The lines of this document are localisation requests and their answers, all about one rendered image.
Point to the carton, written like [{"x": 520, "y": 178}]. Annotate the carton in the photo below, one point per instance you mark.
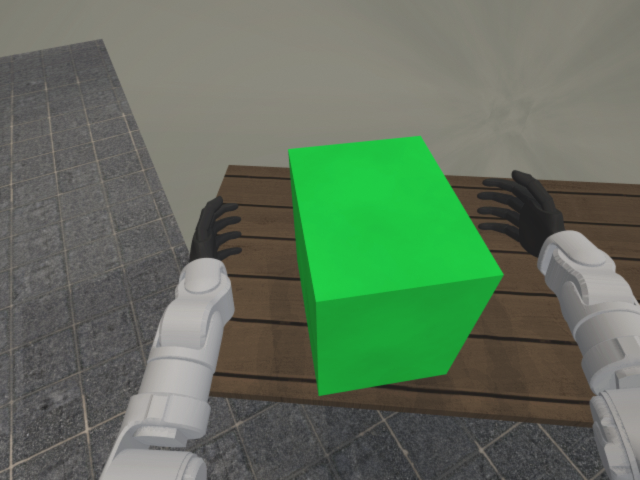
[{"x": 394, "y": 274}]

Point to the right robot upper arm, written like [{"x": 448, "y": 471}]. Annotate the right robot upper arm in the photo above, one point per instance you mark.
[{"x": 616, "y": 416}]

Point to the left robot hand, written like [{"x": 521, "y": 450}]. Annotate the left robot hand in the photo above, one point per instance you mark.
[{"x": 205, "y": 243}]

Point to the right robot hand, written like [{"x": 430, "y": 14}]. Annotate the right robot hand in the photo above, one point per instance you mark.
[{"x": 537, "y": 217}]

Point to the table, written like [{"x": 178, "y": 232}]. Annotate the table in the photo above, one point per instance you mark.
[{"x": 519, "y": 363}]

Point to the left robot upper arm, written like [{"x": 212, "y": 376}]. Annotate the left robot upper arm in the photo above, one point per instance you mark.
[{"x": 144, "y": 464}]

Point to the left robot forearm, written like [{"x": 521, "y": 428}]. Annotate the left robot forearm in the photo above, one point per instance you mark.
[{"x": 171, "y": 405}]

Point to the right robot forearm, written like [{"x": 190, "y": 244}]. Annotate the right robot forearm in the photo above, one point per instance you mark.
[{"x": 599, "y": 307}]

